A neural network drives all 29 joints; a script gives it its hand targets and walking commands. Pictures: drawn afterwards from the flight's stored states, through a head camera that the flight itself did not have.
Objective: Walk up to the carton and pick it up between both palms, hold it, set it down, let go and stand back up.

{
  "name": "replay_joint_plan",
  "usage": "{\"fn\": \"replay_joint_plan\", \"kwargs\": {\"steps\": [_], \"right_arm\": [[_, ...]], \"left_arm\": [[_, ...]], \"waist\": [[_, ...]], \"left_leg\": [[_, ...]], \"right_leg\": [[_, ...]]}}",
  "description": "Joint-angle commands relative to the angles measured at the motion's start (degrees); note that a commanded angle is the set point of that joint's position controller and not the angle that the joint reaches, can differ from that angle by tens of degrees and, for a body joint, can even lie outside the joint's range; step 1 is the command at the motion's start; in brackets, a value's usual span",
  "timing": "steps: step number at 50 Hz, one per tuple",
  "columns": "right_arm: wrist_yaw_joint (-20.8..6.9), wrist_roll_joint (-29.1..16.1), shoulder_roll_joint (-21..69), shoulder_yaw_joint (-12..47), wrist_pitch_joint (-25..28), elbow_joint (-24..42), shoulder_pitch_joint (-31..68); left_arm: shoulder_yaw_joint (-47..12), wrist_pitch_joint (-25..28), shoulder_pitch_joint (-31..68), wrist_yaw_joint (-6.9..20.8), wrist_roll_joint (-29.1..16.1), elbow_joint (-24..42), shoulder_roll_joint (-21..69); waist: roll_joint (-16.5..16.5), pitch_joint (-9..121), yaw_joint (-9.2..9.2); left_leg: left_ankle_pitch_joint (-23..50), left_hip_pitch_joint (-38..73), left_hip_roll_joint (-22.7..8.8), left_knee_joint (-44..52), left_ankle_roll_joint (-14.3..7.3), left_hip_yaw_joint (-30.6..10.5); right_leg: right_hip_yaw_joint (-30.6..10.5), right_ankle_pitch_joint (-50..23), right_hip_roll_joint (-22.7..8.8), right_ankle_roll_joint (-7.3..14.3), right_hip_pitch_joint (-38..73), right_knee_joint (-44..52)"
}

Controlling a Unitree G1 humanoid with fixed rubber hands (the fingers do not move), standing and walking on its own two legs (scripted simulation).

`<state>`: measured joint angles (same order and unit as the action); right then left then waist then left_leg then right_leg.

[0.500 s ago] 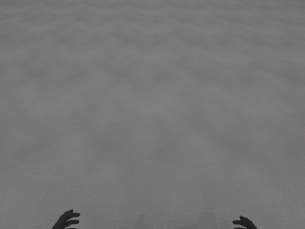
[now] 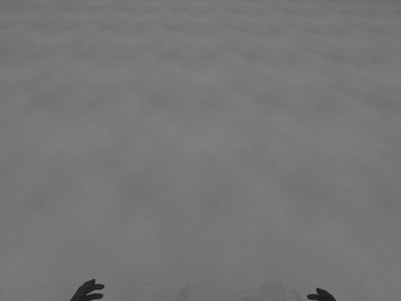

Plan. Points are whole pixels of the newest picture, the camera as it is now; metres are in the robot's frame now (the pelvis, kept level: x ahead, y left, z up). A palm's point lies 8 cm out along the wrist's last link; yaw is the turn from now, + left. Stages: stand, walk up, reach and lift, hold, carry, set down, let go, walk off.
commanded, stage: stand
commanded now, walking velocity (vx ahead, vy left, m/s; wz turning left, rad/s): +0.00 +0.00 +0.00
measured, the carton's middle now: out of the picture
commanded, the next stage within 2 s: walk up in 0.84 s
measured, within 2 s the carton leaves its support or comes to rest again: neither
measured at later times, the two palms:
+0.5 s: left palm out of the picture +0.14 +0.26 -0.08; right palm out of the picture +0.12 -0.27 -0.09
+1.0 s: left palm out of the picture +0.13 +0.27 -0.09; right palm out of the picture +0.12 -0.26 -0.09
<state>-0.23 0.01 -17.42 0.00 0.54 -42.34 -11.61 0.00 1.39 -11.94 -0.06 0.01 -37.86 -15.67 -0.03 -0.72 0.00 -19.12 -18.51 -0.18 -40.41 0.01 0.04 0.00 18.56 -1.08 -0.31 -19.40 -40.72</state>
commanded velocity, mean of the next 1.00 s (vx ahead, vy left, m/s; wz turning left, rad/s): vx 0.00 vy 0.00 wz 0.00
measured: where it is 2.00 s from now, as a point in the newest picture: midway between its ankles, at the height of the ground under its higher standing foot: outside the picture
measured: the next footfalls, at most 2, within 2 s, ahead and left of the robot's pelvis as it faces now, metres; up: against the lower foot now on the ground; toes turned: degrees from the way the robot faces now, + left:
right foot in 1.36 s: +0.03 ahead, -0.23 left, +0.00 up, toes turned -19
left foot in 1.60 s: +0.09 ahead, -0.05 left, +0.00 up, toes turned -24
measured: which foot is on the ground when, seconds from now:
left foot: down 0.00-1.00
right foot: down 0.00-1.00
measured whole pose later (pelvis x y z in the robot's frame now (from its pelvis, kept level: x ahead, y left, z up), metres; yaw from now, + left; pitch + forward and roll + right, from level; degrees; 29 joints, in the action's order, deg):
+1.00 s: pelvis +0.00 +0.01 +0.00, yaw +0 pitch -3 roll +0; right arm -0.3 0.0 -17.5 0.0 0.6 -44.4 -11.6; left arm 0.0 1.4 -11.9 -0.1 0.0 -40.5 -15.9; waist 0.0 -0.7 0.0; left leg -19.0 -18.5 -0.2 -40.4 -0.4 0.0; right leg 0.0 17.6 -1.1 -0.3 -18.6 -39.1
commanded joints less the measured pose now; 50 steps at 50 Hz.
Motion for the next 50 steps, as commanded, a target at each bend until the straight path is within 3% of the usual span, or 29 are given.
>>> {"fn": "replay_joint_plan", "kwargs": {"steps": [1, 3, 4, 6, 13, 23, 25, 26, 50], "right_arm": [[0.1, 0.8, -13.6, -4.7, 2.9, 1.7, 3.2], [0.1, 0.7, -14.1, -5.0, 2.8, 1.7, 3.2], [0.1, 0.8, -13.8, -4.8, 2.9, 1.3, 3.2], [0.3, 0.9, -14.1, -4.9, 2.8, 1.3, 3.9], [0.2, 0.9, -14.0, -4.7, 2.8, 0.8, 3.4], [0.1, 0.6, -13.5, -4.5, 2.9, 0.3, 3.3], [0.0, 0.7, -13.8, -4.5, 2.8, 0.5, 4.0], [0.1, 0.8, -13.8, -4.6, 3.0, 0.5, 4.2], [0.2, 0.6, -13.9, -4.6, 2.8, -0.5, 4.5]], "left_arm": [[4.7, 2.9, 3.8, -0.6, 1.3, -0.3, -15.6], [4.8, 2.7, 4.1, -0.5, 1.4, -0.1, -15.5], [4.7, 2.6, 3.7, -0.5, 1.0, -0.2, -15.4], [4.6, 2.5, 2.8, -0.5, 1.2, -0.8, -14.9], [4.7, 2.6, 3.9, -0.4, 1.3, -1.0, -15.4], [4.3, 2.7, 4.0, -0.4, 1.2, -1.6, -15.2], [4.5, 2.6, 4.6, -0.5, 1.2, -1.5, -15.9], [4.5, 2.5, 4.1, -0.4, 1.0, -1.4, -15.1], [4.4, 2.5, 4.0, -0.3, 1.1, -3.1, -15.6]], "waist": [[3.2, 0.4, 0.38], [3.7, 0.9, 0.12], [2.2, 1.1, -0.03], [3.2, 1.9, -0.07], [2.3, 0.5, 0.25], [4.0, 0.5, 0.49], [2.4, 0.8, 0.70], [3.0, 0.8, -0.34], [2.5, 0.4, -0.04]], "left_leg": [[3.8, 0.7, -4.6, 10.2, -4.0, -6.5], [4.8, 1.0, -4.8, 10.5, -3.7, -6.2], [5.1, 0.4, -5.0, 10.2, -4.0, -6.4], [5.3, 1.1, -4.9, 9.9, -3.8, -5.8], [4.7, 0.4, -4.8, 10.4, -3.7, -6.0], [4.8, 1.8, -4.9, 10.5, -3.6, -5.9], [4.2, 1.6, -5.0, 11.0, -3.5, -6.2], [4.5, 0.8, -5.1, 11.2, -4.0, -6.6], [4.0, 1.5, -5.3, 12.4, -3.7, -6.6]], "right_leg": [[-7.3, -2.7, -4.4, 4.3, 1.0, 11.5], [-6.7, -3.2, -4.3, 4.3, 1.4, 11.2], [-6.4, -4.9, -4.3, 4.2, 2.1, 10.4], [-6.6, -5.6, -4.5, 4.3, 2.5, 10.9], [-6.5, -4.4, -4.2, 4.3, 1.4, 11.0], [-7.7, -4.2, -4.7, 4.4, 1.0, 12.4], [-7.3, -3.9, -4.7, 4.3, 1.0, 12.0], [-6.8, -4.3, -4.2, 4.1, 1.9, 11.7], [-6.6, -4.7, -4.2, 3.8, 2.5, 12.6]]}}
